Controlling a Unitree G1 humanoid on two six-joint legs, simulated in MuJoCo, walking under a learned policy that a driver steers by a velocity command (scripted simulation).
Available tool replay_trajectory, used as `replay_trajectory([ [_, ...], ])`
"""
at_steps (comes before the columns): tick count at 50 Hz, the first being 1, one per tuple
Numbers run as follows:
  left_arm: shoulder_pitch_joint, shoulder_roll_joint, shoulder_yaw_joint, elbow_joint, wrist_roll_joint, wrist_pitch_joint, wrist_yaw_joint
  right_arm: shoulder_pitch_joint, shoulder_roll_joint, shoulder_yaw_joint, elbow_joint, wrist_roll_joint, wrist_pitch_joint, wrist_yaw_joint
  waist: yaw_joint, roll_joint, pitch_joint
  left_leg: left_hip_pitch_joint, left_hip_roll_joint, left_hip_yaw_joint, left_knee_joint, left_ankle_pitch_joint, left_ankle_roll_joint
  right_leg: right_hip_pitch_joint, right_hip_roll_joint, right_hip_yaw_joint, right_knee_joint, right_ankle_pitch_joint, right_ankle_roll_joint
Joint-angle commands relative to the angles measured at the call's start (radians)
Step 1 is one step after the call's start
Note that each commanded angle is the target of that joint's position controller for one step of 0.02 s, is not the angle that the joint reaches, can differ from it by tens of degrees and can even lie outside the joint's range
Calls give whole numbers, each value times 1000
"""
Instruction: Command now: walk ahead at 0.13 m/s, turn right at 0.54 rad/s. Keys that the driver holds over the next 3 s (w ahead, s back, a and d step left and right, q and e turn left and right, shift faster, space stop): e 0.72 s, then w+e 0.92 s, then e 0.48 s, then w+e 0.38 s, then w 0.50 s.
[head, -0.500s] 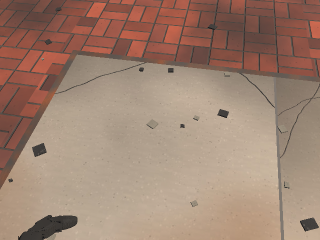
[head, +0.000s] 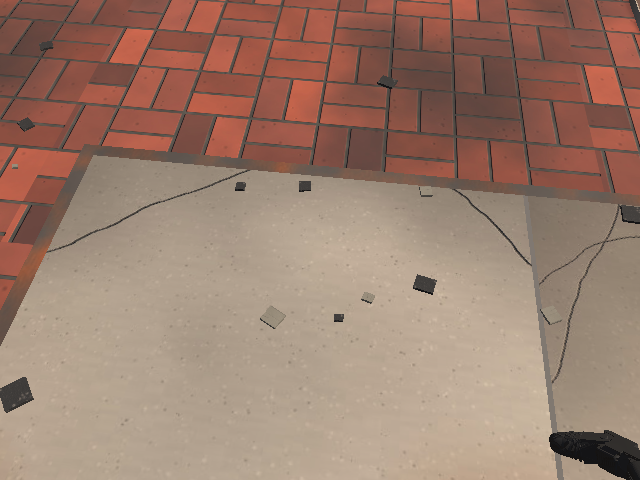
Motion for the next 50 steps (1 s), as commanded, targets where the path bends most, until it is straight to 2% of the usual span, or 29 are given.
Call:
replay_trajectory([
  [1, 45, 153, 45, -65, -3, 37, 16, 73, -108, -32, -44, 5, 27, -13, -67, 124, -186, 402, 334, -323, -174, 171, 206, -304, -106, -20, 226, 47, 56],
  [3, 44, 107, 39, -79, 0, 62, 19, 25, -131, -41, -36, -11, 33, -18, -39, 170, -122, 221, 275, -195, -249, 97, 198, -194, -119, -62, 170, 120, 61],
  [4, 42, 86, 35, -85, 1, 64, 19, 20, -133, -44, -31, -13, 32, -21, -37, 176, -118, 203, 266, -152, -265, 102, 204, -170, -119, -80, 129, 140, 59],
  [7, -18, 59, 24, -114, 10, 60, 11, 30, -151, -55, -13, -1, 32, -31, -56, 153, -144, 242, 299, -97, -273, 155, 229, -142, -147, -92, -10, 195, 49],
  [10, -64, 59, 19, -135, 9, 58, -8, 21, -179, -66, -6, 8, 46, -33, -67, 153, -157, 244, 317, -46, -277, 133, 225, -63, -152, -119, -146, 251, 28],
  [13, -87, 80, 26, -148, 9, 63, -26, 33, -204, -75, 11, 21, 57, -27, -71, 162, -144, 265, 336, -22, -259, 78, 202, -7, -141, -149, -263, 259, -1],
  [15, -63, 82, 32, -141, 11, 64, -36, 23, -211, -77, 23, 39, 65, -26, -42, 152, -140, 262, 329, 9, -200, 29, 154, 75, -119, -181, -422, 331, -37],
  [16, -39, 93, 41, -129, 14, 64, -36, 43, -192, -74, 35, 44, 69, -25, -35, 132, -140, 228, 305, 39, -140, -21, 109, 148, -95, -185, -496, 372, -65],
  [17, -5, 133, 57, -122, 18, 64, -28, 89, -152, -66, 58, 40, 73, -21, -30, 32, -121, 137, 248, 101, -3, -125, 31, 238, -128, -92, -613, 481, -111],
  [18, 2, 258, 82, -145, 16, 63, -7, 115, -89, -46, 27, -9, 74, -11, -75, -303, -106, -130, 88, 208, 329, -474, -87, 357, -389, 279, -675, 782, -238],
  [19, -17, 272, 79, -170, 49, 42, -15, -1, -131, -61, -13, -5, 68, -24, -12, -263, -109, -220, 17, 30, 518, -558, -92, 238, -452, 396, -724, 725, -368],
  [20, -52, 237, 68, -168, 57, 20, -21, -21, -159, -71, -13, 16, 69, -31, -23, -167, -100, -228, 35, -27, 594, -481, -74, 220, -403, 316, -736, 663, -340],
  [21, -107, 210, 62, -170, 42, 6, -20, 13, -159, -76, 3, 23, 72, -38, -58, -132, -93, -232, 46, -46, 595, -390, -62, 213, -355, 253, -726, 616, -284],
  [22, -145, 173, 51, -176, 24, 4, -17, 40, -163, -82, 28, 14, 75, -46, -71, -103, -105, -225, 55, -56, 594, -333, -65, 221, -324, 219, -715, 595, -244],
  [23, -171, 160, 42, -181, 17, 5, -12, 56, -164, -84, 33, 6, 76, -50, -84, -116, -110, -199, 47, -54, 612, -287, -75, 201, -304, 195, -708, 638, -235],
  [25, -167, 139, 32, -187, 23, 7, -4, 71, -153, -84, 32, 14, 71, -46, -91, -121, -141, -160, 27, -56, 626, -237, -88, 204, -279, 181, -700, 689, -240],
  [27, -153, 140, 32, -187, 21, 8, 0, 57, -139, -79, 24, 20, 68, -44, -80, -114, -140, -165, 17, -64, 545, -217, -97, 237, -267, 192, -692, 685, -242],
  [31, -139, 164, 43, -189, 18, 20, 6, 21, -121, -69, 6, 21, 62, -34, -55, -129, -130, -115, 0, -82, 347, -227, -109, 246, -258, 254, -674, 602, -251],
  [36, -160, 173, 49, -200, 16, 32, -7, 35, -131, -70, -2, 30, 47, -18, -48, -139, -131, 9, -28, -93, 198, -281, -93, 200, -246, 358, -647, 625, -263],
  [38, -168, 167, 48, -202, 5, 36, -10, 60, -137, -71, -4, 35, 38, -8, -56, -138, -153, 78, -36, -84, 106, -267, -73, 182, -221, 399, -661, 424, -255],
  [40, -196, 154, 41, -202, -6, 41, -7, 125, -129, -76, 12, 41, 28, -1, -106, -129, -131, 243, -37, -53, -89, -160, -35, 69, -161, 396, -658, 155, -216],
  [41, -186, 125, 33, -199, -5, 38, -4, 183, -153, -85, 28, 36, 24, -4, -126, -84, -131, 390, 32, -93, -147, -145, 3, -56, -110, 350, -593, 26, -169],
  [42, -146, 47, 12, -192, 6, 36, -3, 273, -204, -94, 38, 18, 24, -10, -130, 96, -178, 544, 246, -299, -200, -307, 75, -210, -2, 185, -298, -84, -102],
  [43, -183, 90, 25, -242, -6, 18, -4, 293, -279, -107, 48, -12, 14, -1, -124, 260, -68, 464, 398, -622, -324, -528, 200, -433, 61, 71, -136, -24, -79],
  [44, -206, 152, 40, -239, 6, 6, -5, 214, -239, -98, 22, -7, -2, -6, -101, 213, 7, 411, 407, -610, -341, -590, 219, -473, -35, 80, -22, 71, -60],
  [45, -188, 171, 50, -218, 8, 4, -11, 165, -187, -85, 11, 12, -7, -18, -85, 196, 28, 408, 353, -510, -344, -558, 180, -486, -52, 64, 18, 152, -44],
  [46, -163, 159, 51, -194, 11, 7, -13, 153, -164, -76, 0, 21, -7, -28, -81, 172, 11, 431, 310, -429, -339, -503, 143, -481, -65, 44, 52, 201, -24],
  [47, -164, 141, 48, -193, 11, 5, -20, 165, -155, -72, 5, 26, -6, -35, -91, 161, 17, 439, 294, -370, -347, -435, 132, -497, -78, 29, 84, 253, -9],
  [50, -195, 79, 30, -203, 0, -10, -34, 241, -151, -67, 18, 13, -17, -38, -127, 136, 17, 438, 263, -210, -372, -266, 129, -504, -107, -21, 114, 365, 12],
])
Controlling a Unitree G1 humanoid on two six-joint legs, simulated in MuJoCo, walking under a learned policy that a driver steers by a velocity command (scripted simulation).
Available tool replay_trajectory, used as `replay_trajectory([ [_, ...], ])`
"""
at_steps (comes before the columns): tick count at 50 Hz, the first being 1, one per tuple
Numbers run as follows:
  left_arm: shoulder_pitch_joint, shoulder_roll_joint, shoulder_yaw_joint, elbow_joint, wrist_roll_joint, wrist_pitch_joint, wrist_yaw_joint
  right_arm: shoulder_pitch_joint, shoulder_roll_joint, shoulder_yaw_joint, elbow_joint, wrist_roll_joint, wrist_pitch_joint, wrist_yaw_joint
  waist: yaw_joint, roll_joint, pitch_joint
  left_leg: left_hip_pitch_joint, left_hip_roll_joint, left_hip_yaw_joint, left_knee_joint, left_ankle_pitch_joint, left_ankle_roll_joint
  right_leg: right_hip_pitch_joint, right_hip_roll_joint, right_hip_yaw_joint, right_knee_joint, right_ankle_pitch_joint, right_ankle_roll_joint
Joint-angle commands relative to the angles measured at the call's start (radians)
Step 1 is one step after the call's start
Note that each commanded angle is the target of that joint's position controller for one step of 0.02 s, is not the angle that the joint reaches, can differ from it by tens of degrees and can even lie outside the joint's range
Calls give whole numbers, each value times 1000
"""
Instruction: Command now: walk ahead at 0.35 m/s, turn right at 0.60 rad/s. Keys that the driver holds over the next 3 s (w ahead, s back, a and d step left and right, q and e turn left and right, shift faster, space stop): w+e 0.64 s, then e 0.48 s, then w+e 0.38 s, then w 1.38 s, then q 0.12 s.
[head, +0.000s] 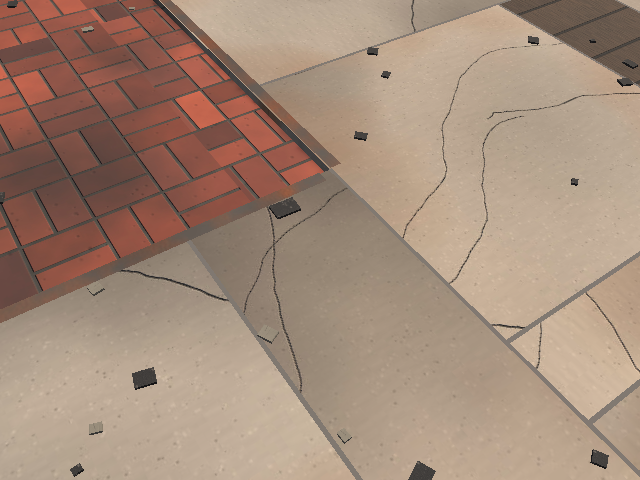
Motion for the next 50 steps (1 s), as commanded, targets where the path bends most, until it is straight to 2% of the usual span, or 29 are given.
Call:
replay_trajectory([
  [1, -115, 47, 10, -104, -7, -32, -10, -6, -138, -28, -64, -5, -26, -7, -35, 162, 84, 118, 252, -198, -243, -54, 143, -268, -72, 0, 34, 100, 28],
  [6, -190, 10, -10, -134, -7, -42, -33, 33, -180, -36, -45, 0, -23, 4, -65, 163, 111, 117, 256, -39, -251, 118, 145, -197, -110, -62, -203, 196, 39],
  [8, -225, -3, -19, -146, -9, -45, -47, 49, -200, -42, -33, 11, -20, 7, -74, 158, 128, 107, 269, 7, -253, 138, 138, -139, -115, -100, -297, 195, 21],
  [11, -237, 9, -18, -155, -13, -44, -63, 59, -228, -53, -18, 32, -13, 14, -59, 153, 140, 130, 297, 55, -228, 216, 122, -47, -101, -144, -400, 132, -33],
  [13, -162, 51, 5, -145, -6, -39, -64, 46, -255, -60, -14, 41, -6, 15, 8, 170, 72, 148, 297, 112, -72, 615, 99, 123, -33, -198, -452, 65, -84],
  [14, -18, 92, 32, -105, -7, -35, -60, 35, -250, -57, -16, 45, -1, 12, 96, 147, -20, 115, 266, 168, 129, 799, 71, 332, 18, -224, -517, 112, -120],
  [15, 162, 157, 69, -53, -14, -26, -45, 64, -211, -41, -23, 35, -6, 8, 176, 100, -126, -44, 225, 191, 383, 752, 34, 629, 39, -184, -522, 131, -157],
  [16, 237, 271, 90, -40, -27, -22, -24, 90, -82, 2, -85, -19, -16, 12, 143, -181, -201, -455, 107, 183, 772, -11, -33, 940, -229, 292, -589, -29, -283],
  [17, 232, 271, 73, -82, -20, -46, -31, 62, -88, 14, -118, -3, -53, 15, 136, -209, -396, -604, -16, -70, 972, -319, -39, 1016, -379, 781, -785, -234, -415],
  [18, 201, 181, 45, -67, -9, -66, -41, -53, -189, -14, -143, 42, -70, 22, 168, -86, -265, -709, 35, -119, 1004, -218, -24, 949, -358, 657, -831, -200, -353],
  [19, 167, 154, 34, -54, -5, -76, -42, -76, -181, -8, -151, 46, -84, 24, 135, -82, -149, -712, 75, -101, 944, -133, 0, 814, -321, 516, -823, -117, -326],
  [20, 91, 128, 24, -62, -3, -77, -39, -71, -170, -7, -136, 21, -89, 17, 88, -4, -88, -650, 115, -103, 863, -62, 1, 673, -274, 411, -818, -18, -295],
  [21, 35, 105, 14, -73, 7, -78, -38, -53, -173, -13, -127, 5, -83, 15, 46, -22, -51, -583, 136, -110, 795, -13, -2, 567, -235, 336, -831, 81, -283],
  [23, -13, 94, 9, -79, 17, -83, -29, -30, -161, -13, -112, -4, -63, 22, 10, -42, -32, -515, 135, -97, 749, 40, -21, 461, -204, 281, -873, 191, -292],
  [25, 1, 98, 8, -57, 9, -90, -19, -47, -142, -8, -111, -15, -46, 23, 5, -19, -6, -509, 118, -80, 672, 91, -52, 399, -182, 223, -889, 273, -299],
  [28, 51, 110, 11, -18, 3, -88, -2, -181, -110, 5, -151, -16, -45, 23, 45, -18, 41, -526, 82, -76, 446, 264, -79, 373, -143, 174, -888, 290, -270],
  [31, 101, 125, 17, 15, -7, -82, 7, -304, -85, 17, -179, -5, -56, 37, 90, -30, 59, -441, 28, -65, 237, 393, -78, 348, -120, 164, -875, 237, -235],
  [34, 144, 128, 21, 50, -14, -69, 14, -362, -107, 10, -203, -2, -68, 50, 102, -36, 70, -395, -7, -81, 130, 407, -55, 399, -135, 217, -795, 314, -211],
  [36, 149, 124, 24, 59, -12, -51, 25, -340, -130, -2, -203, -6, -72, 54, 85, -61, 42, -357, -25, -96, 95, 351, -30, 472, -144, 266, -697, 408, -182],
  [38, 112, 115, 25, 44, -8, -37, 30, -249, -151, -16, -182, -12, -75, 47, 39, -87, -13, -249, -34, -81, 68, 306, 7, 510, -122, 293, -573, 538, -143],
  [39, 80, 92, 17, 26, -9, -36, 27, -163, -170, -24, -173, -23, -80, 39, -15, -73, -83, -87, 6, -81, 25, 434, 42, 477, -67, 265, -443, 565, -103],
  [40, 84, 30, -4, -11, 11, -37, 26, -35, -231, -33, -169, -43, -80, 30, -51, 54, -254, 222, 200, -239, 110, 748, 107, 327, 8, 201, -160, 280, -55],
  [41, 322, -15, -21, 11, -3, -38, 17, -3, -245, -34, -150, -41, -58, 36, 41, 361, -442, 549, 488, -623, 122, 876, 321, 34, 141, 134, 161, -478, 9],
  [42, 338, 116, 2, 42, -9, -30, 16, -32, -182, -27, -174, -11, -36, 37, 30, 253, -441, 476, 473, -671, 72, 601, 300, -14, 36, 146, 276, -384, 33],
  [43, 197, 161, 19, 23, -19, -15, 19, -81, -119, -9, -196, -8, -21, 26, -4, 179, -283, 347, 404, -501, 40, 499, 254, -62, 6, 88, 293, -305, 55],
  [44, 129, 159, 21, 7, -16, 0, 28, -136, -97, 2, -192, -11, -6, 20, 7, 112, -181, 206, 347, -389, 7, 460, 224, -59, -26, 44, 260, -242, 69],
  [46, 110, 117, 22, -10, -13, 27, 34, -189, -105, 3, -178, -22, 6, 13, 49, 154, -59, -30, 273, -242, -61, 424, 208, 25, -68, 8, 182, -188, 76],
  [48, 120, 55, 8, -13, -9, 36, 37, -204, -114, -4, -159, -27, 0, 12, 60, 185, -37, -97, 252, -151, -104, 478, 222, 76, -70, -38, 76, -168, 76],
  [50, 83, 40, 2, -32, 3, 34, 35, -193, -140, -16, -140, -20, -1, 8, 48, 173, -72, -51, 293, -127, -112, 562, 252, 71, -93, -42, -7, -121, 75],
])
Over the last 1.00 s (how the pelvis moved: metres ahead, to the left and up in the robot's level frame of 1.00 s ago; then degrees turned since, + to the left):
0.08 -0.04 0.02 -35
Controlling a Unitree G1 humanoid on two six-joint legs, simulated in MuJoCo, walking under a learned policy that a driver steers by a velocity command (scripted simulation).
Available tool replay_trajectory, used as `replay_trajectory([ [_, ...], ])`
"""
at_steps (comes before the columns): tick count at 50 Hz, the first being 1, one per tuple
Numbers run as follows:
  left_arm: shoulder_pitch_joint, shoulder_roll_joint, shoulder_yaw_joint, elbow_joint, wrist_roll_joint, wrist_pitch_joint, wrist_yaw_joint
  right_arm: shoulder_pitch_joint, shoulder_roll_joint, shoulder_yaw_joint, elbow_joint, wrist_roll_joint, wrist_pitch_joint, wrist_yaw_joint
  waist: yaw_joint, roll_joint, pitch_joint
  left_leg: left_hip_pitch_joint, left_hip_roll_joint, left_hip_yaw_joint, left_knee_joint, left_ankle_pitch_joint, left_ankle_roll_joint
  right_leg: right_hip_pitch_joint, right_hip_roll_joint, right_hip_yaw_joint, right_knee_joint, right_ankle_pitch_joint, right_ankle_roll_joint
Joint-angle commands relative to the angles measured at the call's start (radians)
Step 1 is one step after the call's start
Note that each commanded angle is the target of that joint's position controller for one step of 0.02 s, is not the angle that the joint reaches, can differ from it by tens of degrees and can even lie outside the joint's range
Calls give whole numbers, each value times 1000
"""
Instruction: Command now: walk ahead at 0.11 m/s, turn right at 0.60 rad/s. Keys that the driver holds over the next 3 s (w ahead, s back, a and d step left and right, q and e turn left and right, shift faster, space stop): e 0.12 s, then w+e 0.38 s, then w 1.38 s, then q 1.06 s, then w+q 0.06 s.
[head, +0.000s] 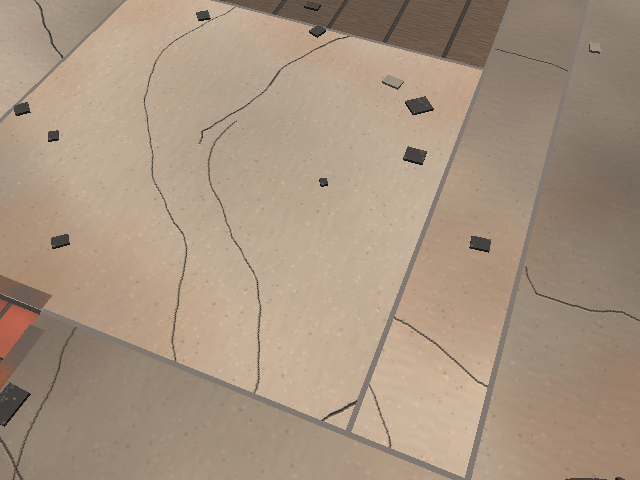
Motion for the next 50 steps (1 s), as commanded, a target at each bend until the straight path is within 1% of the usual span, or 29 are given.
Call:
replay_trajectory([
  [1, 61, 44, 12, -68, 11, -2, -1, -16, -170, -53, -42, 8, -5, -12, 0, 146, -204, 176, 306, -179, -167, 392, 225, 18, -60, 4, -101, 86, 2],
  [3, 30, 48, 12, -78, 9, 1, -13, -39, -184, -57, -38, 14, 9, -16, -3, 138, -214, 167, 309, -134, -183, 304, 219, 63, -69, -10, -183, 157, -9],
  [6, -21, 56, 14, -98, 7, 7, -30, -49, -203, -63, -27, 23, 25, -11, -16, 151, -177, 141, 303, -76, -197, 157, 197, 124, -64, -45, -301, 197, -31],
  [10, -57, 71, 23, -117, 3, 5, -53, -6, -247, -79, 3, 55, 28, 6, -23, 150, -150, 162, 336, -94, -212, -216, 157, 180, -53, -95, -459, 137, -91],
  [12, 6, 76, 32, -79, 4, -3, -57, -8, -224, -73, 18, 65, 30, 9, 14, 125, -140, 101, 300, -42, -136, -330, 108, 321, -12, -139, -610, 177, -133],
  [13, 94, 101, 48, -40, -3, -6, -49, 5, -179, -59, 28, 56, 29, 13, 42, 77, -154, 27, 254, 9, -16, -376, 67, 451, 4, -117, -663, 151, -166],
  [14, 213, 183, 74, -15, -10, -14, -35, -26, -103, -36, 8, 30, 27, 22, 78, -158, -155, -177, 140, 124, 364, -431, -15, 600, -179, 181, -788, 126, -255],
  [15, 214, 292, 86, -40, -1, -41, -41, -87, -102, -35, -68, 21, 9, 22, 69, -283, -113, -527, -20, 13, 585, -556, -60, 650, -344, 643, -899, -69, -443],
  [16, 177, 206, 64, -53, 10, -73, -49, -135, -176, -53, -70, 44, -13, 27, 87, -153, -98, -575, 30, -126, 668, -483, -43, 633, -345, 625, -950, -93, -448],
  [17, 134, 161, 46, -53, 11, -92, -49, -120, -201, -64, -67, 59, -28, 36, 50, -145, -70, -566, 57, -146, 645, -368, -22, 602, -317, 541, -950, -65, -407],
  [18, 101, 127, 35, -61, 4, -99, -46, -92, -199, -66, -37, 46, -37, 37, 30, -101, -68, -532, 79, -144, 616, -278, -27, 586, -276, 457, -939, 1, -370],
  [19, 79, 114, 27, -60, -1, -97, -40, -89, -198, -67, -30, 27, -45, 37, 20, -96, -64, -504, 81, -141, 558, -205, -40, 572, -247, 402, -941, 93, -348],
  [22, 88, 121, 25, -63, 15, -99, -19, -107, -156, -57, -21, 23, -55, 43, 13, -71, -81, -398, 42, -115, 426, -40, -76, 526, -183, 287, -941, 318, -321],
  [25, 120, 141, 33, -44, 8, -97, -7, -169, -113, -38, -33, 29, -54, 46, 39, -76, -62, -301, 6, -112, 235, 63, -100, 456, -145, 227, -932, 339, -299],
  [28, 165, 135, 32, -9, 2, -98, -8, -212, -105, -27, -46, 38, -57, 57, 68, -90, -42, -230, 1, -108, 135, 119, -99, 426, -156, 216, -924, 338, -290],
  [30, 181, 129, 31, 12, -1, -99, -11, -215, -117, -27, -52, 41, -63, 63, 70, -92, -28, -204, 7, -116, 101, 122, -79, 437, -180, 239, -909, 341, -284],
  [33, 175, 133, 35, 33, 1, -93, -13, -159, -153, -39, -46, 41, -72, 62, 40, -121, -27, -145, 5, -103, 74, 48, -33, 490, -212, 264, -862, 450, -264],
  [34, 160, 128, 32, 33, 2, -90, -14, -103, -166, -48, -31, 37, -75, 57, 6, -123, -52, -66, -13, -77, 47, 36, -11, 494, -195, 246, -801, 573, -249],
  [35, 157, 105, 24, 34, 8, -87, -14, 4, -193, -64, 0, 32, -76, 49, -44, -107, -125, 89, -23, -61, 34, 46, 18, 478, -144, 203, -665, 717, -224],
  [36, 153, 68, 7, 18, 22, -85, -14, 170, -236, -76, 23, 20, -77, 44, -116, -48, -271, 360, 94, -183, 75, 45, 79, 347, -90, 162, -415, 640, -188],
  [37, 269, -7, -15, 0, 2, -97, -12, 299, -327, -101, 58, 5, -69, 45, -90, 273, -425, 695, 324, -658, -29, -211, 238, -5, 75, 77, -19, 201, -99],
  [38, 252, 43, -10, 13, -10, -112, -13, 299, -242, -77, 67, 31, -71, 55, -99, 294, -396, 695, 366, -882, -179, -405, 251, -144, 89, 163, 114, -101, -96],
  [39, 158, 104, 8, 6, -27, -118, -19, 233, -190, -61, 64, 41, -66, 48, -99, 202, -240, 575, 352, -745, -187, -449, 215, -220, 32, 156, 168, -37, -106],
  [40, 87, 103, 3, -6, -18, -123, -21, 179, -170, -53, 54, 34, -59, 42, -81, 121, -165, 454, 316, -619, -191, -363, 193, -206, -19, 106, 146, 36, -115],
  [41, 39, 90, 3, -16, 0, -129, -23, 146, -148, -45, 55, 27, -54, 39, -61, 83, -104, 345, 276, -530, -214, -262, 188, -191, -56, 77, 84, 97, -117],
  [43, 53, 60, 2, -5, 7, -125, -29, 120, -122, -35, 53, 15, -60, 34, -23, 120, -92, 243, 224, -426, -258, -127, 180, -109, -99, 63, 7, 171, -114],
  [45, 51, 25, -8, -3, 10, -119, -31, 136, -131, -36, 68, 28, -68, 29, -14, 124, -83, 211, 217, -359, -290, -28, 198, -111, -111, 38, -53, 189, -97],
  [48, -46, 2, -22, -37, 22, -124, -32, 163, -166, -43, 85, 37, -67, 21, -33, 94, -53, 210, 204, -268, -319, 98, 199, -152, -119, 10, -234, 316, -70],
  [50, -115, -17, -31, -51, 19, -135, -41, 183, -177, -43, 92, 41, -60, 17, -57, 92, -45, 203, 172, -200, -318, 148, 173, -112, -100, -16, -386, 438, -67],
])
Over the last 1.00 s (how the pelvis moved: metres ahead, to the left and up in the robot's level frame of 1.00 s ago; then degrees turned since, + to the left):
0.45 -0.16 -0.01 -36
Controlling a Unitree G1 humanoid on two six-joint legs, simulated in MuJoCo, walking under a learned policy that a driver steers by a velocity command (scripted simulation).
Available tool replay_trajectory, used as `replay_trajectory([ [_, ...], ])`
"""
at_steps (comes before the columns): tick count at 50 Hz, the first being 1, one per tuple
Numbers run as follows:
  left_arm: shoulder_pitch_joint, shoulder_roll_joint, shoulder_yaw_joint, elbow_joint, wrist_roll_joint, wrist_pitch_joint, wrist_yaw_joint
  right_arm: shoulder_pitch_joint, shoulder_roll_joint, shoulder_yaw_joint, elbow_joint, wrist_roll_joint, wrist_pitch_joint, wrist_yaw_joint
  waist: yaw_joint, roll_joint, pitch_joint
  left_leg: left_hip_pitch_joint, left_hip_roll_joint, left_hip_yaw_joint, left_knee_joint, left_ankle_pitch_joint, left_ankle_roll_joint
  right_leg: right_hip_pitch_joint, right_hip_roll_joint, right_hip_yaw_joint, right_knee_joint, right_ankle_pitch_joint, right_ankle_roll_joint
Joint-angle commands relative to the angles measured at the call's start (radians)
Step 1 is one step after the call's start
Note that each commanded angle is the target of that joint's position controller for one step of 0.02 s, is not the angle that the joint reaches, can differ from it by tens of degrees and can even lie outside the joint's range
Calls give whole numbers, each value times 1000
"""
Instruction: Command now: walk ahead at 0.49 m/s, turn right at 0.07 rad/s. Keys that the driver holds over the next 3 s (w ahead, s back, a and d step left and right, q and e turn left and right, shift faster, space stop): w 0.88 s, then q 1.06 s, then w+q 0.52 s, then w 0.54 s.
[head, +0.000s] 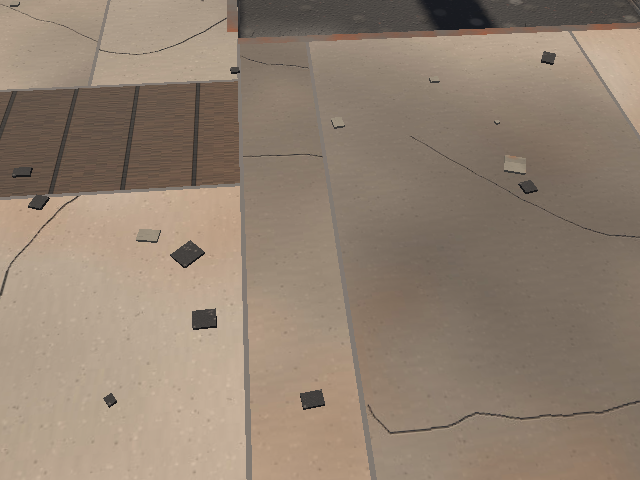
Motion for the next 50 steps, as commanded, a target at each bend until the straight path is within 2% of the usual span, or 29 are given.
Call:
replay_trajectory([
  [1, -91, 24, -3, -81, -2, -25, -13, -54, -175, -35, -71, 10, -12, -10, 6, 103, 31, -58, 228, -120, -136, 237, 149, 37, 10, -27, -201, 177, 10],
  [4, -178, 28, -3, -104, -13, -33, -31, 20, -191, -37, -42, 17, 1, -13, -27, 102, 44, -6, 260, -121, -124, 234, 141, 73, 39, -40, -311, 244, 2],
  [7, -209, 55, 7, -122, -15, -36, -47, 45, -204, -42, -22, 21, 22, -19, -8, 110, 46, 111, 310, -131, -66, 321, 117, 71, 55, -32, -375, 162, -35],
  [9, -118, 95, 27, -101, -9, -34, -47, 27, -224, -47, -22, 20, 33, -24, 59, 127, -18, 149, 305, -109, 64, 573, 92, 214, 95, -64, -399, 96, -71],
  [10, 22, 133, 49, -59, -7, -32, -40, 16, -213, -41, -26, 17, 39, -27, 135, 115, -105, 111, 262, -70, 235, 680, 67, 409, 119, -88, -422, 105, -102],
  [11, 198, 188, 70, -22, 0, -26, -29, 16, -172, -21, -47, -3, 39, -31, 207, 66, -243, -63, 219, -43, 498, 502, 33, 707, 3, 30, -375, 114, -155],
  [12, 267, 302, 91, -5, 11, -23, -26, 143, -40, 20, -80, -12, 19, -23, 144, -195, -388, -474, 36, -18, 900, -99, -39, 1074, -264, 519, -426, -43, -326],
  [13, 294, 208, 70, -2, -2, -22, -28, 106, -110, 8, -61, 7, -3, -16, 185, -183, -439, -601, 28, -155, 1022, -374, -34, 1087, -286, 721, -557, -160, -349],
  [14, 216, 162, 51, -3, -4, -24, -27, -1, -181, -13, -94, 34, -16, -10, 177, -119, -259, -680, 88, -147, 1052, -311, -22, 960, -244, 557, -575, -151, -293],
  [15, 146, 138, 42, -9, -2, -24, -26, -63, -175, -11, -109, 33, -22, -11, 149, -54, -164, -665, 137, -119, 1007, -218, -20, 814, -199, 423, -591, -54, -265],
  [16, 95, 113, 34, -10, 3, -24, -29, -91, -164, -12, -111, 15, -21, -12, 119, -14, -98, -634, 165, -106, 946, -161, -27, 690, -161, 336, -620, 39, -252],
  [18, 48, 87, 27, -9, 12, -33, -33, -55, -136, -13, -100, 9, 1, -10, 62, -45, -68, -527, 198, -109, 880, -92, -43, 550, -115, 245, -686, 117, -245],
  [21, 50, 114, 36, 21, 3, -50, -30, -75, -99, -4, -106, -2, 25, -14, 41, -28, -30, -525, 206, -92, 782, -24, -75, 469, -105, 156, -749, 189, -265],
  [26, 106, 147, 42, 71, -3, -42, -13, -262, -73, 9, -152, -5, 13, -5, 99, -6, 23, -521, 178, -65, 443, 258, -83, 479, -60, 41, -776, 178, -222],
  [31, 195, 173, 49, 136, -16, -22, -8, -391, -90, 8, -199, 6, 1, 16, 139, -5, 52, -532, 147, -66, 294, 268, -50, 618, -121, 53, -727, 158, -204],
  [34, 195, 186, 56, 157, -18, -3, 0, -369, -114, 0, -203, 4, -5, 26, 109, -22, 30, -485, 126, -51, 254, 154, -10, 708, -151, 63, -646, 289, -177],
  [35, 179, 193, 57, 158, -17, 3, 2, -311, -131, -10, -190, 2, -7, 25, 71, -32, -6, -392, 98, -22, 237, 128, 8, 715, -136, 47, -574, 436, -162],
  [36, 169, 181, 51, 157, -13, 10, 4, -181, -166, -31, -150, 0, -7, 19, 5, -20, -88, -206, 66, 10, 222, 136, 35, 684, -88, 9, -419, 565, -138],
  [37, 178, 140, 32, 140, 4, 10, 8, -7, -225, -53, -111, -5, -3, 9, -61, 37, -230, 83, 170, -95, 270, 179, 84, 530, -35, -32, -163, 426, -104],
  [38, 306, 30, -2, 122, 5, -9, -2, 75, -319, -76, -94, -13, 5, 6, -19, 285, -365, 459, 411, -560, 199, -30, 247, 111, 139, -69, 229, -63, -22],
  [39, 266, 82, 7, 138, -4, -30, -7, 94, -233, -52, -93, 1, 9, 8, -52, 279, -397, 476, 439, -771, 56, -172, 254, -17, 155, 74, 358, -426, -26],
  [40, 181, 154, 29, 112, -34, -42, -15, 20, -196, -37, -99, 3, 8, 7, -41, 209, -240, 358, 418, -642, 32, -230, 210, -106, 96, 79, 408, -372, -40],
  [41, 115, 150, 26, 93, -36, -46, -13, -51, -176, -31, -113, 0, 8, 6, -14, 140, -142, 213, 383, -522, 12, -170, 185, -100, 42, 40, 372, -280, -46],
  [42, 79, 140, 28, 87, -20, -43, -8, -101, -149, -24, -116, -8, 6, 9, 11, 99, -68, 84, 345, -433, -20, -78, 176, -72, 8, 24, 310, -211, -42],
  [43, 95, 127, 31, 92, -12, -34, -5, -129, -126, -16, -119, -19, -1, 10, 45, 127, -51, 1, 313, -368, -48, 7, 165, -6, -23, 33, 261, -156, -39],
  [44, 117, 108, 28, 102, -9, -24, -4, -143, -117, -16, -118, -20, -5, 12, 63, 142, -50, -45, 291, -326, -75, 57, 166, 42, -29, 31, 238, -127, -31],
  [46, 119, 83, 25, 101, 7, -10, 5, -139, -131, -18, -104, -14, -15, 11, 85, 124, -33, -104, 277, -251, -80, 378, 188, 79, -18, 8, 179, -114, 2],
  [48, 71, 64, 19, 76, 22, -8, 12, -125, -156, -26, -85, -13, -11, -1, 91, 104, -26, -115, 256, -173, -53, 643, 189, 78, 1, -7, 55, -54, 34],
  [50, 5, 44, 11, 60, 21, -13, 9, -107, -175, -34, -76, -6, 4, -15, 72, 109, -36, -119, 211, -115, -26, 692, 155, 122, 34, -22, -111, 68, 42],
])
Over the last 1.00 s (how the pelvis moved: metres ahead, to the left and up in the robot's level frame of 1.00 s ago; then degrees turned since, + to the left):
0.39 -0.10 0.01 -23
